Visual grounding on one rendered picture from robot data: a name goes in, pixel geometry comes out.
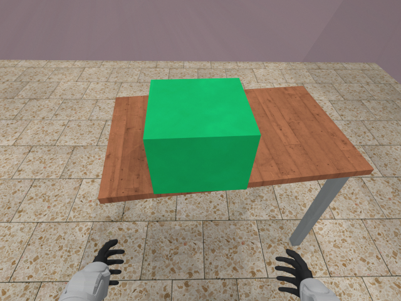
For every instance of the robot left hand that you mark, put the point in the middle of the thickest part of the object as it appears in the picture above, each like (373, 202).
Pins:
(104, 253)

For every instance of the left robot forearm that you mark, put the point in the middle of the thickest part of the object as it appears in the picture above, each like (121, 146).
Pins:
(89, 284)

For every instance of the table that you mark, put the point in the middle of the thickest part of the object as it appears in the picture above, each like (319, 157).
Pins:
(299, 142)

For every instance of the robot right hand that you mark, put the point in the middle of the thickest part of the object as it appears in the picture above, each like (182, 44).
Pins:
(301, 271)

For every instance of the carton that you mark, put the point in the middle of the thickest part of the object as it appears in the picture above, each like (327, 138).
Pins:
(200, 135)

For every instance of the right robot forearm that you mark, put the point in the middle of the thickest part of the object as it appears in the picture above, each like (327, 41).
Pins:
(311, 289)

